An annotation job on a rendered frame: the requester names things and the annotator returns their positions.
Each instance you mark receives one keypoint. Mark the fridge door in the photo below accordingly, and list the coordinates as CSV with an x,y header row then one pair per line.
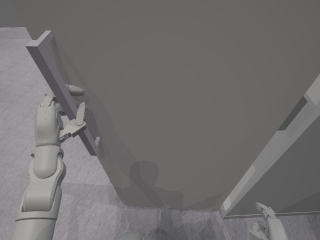
x,y
184,94

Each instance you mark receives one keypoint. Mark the handle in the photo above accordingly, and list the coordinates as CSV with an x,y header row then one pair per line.
x,y
42,58

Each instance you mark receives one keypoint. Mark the right robot hand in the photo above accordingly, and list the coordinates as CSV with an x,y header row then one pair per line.
x,y
273,229

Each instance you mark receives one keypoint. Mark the left robot hand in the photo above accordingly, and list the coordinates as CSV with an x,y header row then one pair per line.
x,y
48,119

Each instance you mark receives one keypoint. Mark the robot left forearm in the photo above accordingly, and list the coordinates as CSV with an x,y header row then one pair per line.
x,y
40,203

